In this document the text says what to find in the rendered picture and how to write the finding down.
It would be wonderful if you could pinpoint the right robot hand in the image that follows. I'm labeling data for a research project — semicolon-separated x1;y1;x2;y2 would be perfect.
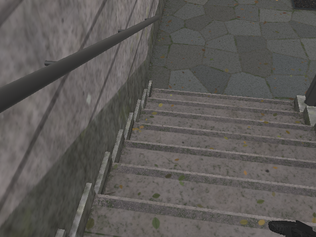
269;220;316;237

